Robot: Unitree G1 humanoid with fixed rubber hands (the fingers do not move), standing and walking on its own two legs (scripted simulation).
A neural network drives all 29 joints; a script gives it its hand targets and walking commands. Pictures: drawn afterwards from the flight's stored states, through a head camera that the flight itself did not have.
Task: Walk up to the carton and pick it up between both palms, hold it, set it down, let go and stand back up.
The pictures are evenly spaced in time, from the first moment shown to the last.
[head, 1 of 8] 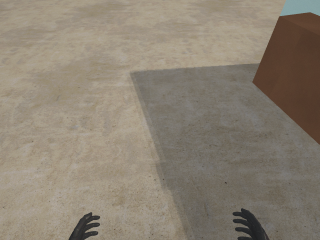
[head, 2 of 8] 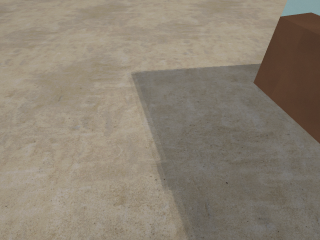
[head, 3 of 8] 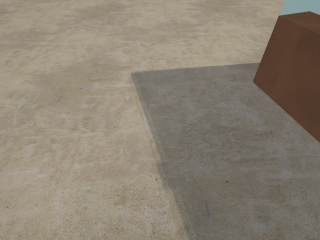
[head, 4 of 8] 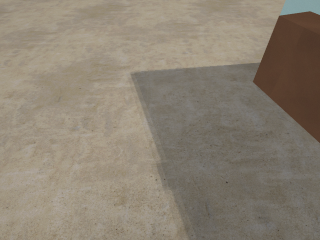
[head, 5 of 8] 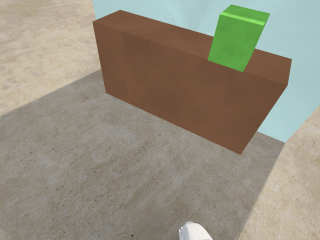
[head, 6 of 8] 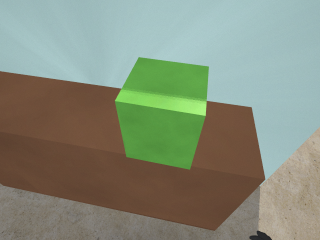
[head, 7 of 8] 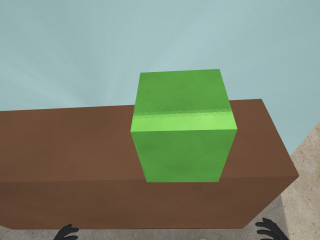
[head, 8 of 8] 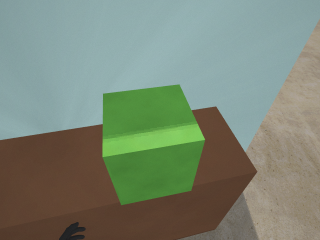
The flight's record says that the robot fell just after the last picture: no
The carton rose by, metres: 0.00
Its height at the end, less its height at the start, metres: +0.00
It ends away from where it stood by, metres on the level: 0.00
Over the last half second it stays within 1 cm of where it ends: yes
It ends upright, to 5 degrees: yes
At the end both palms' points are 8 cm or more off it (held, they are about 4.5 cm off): yes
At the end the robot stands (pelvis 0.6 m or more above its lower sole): yes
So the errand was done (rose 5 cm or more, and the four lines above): no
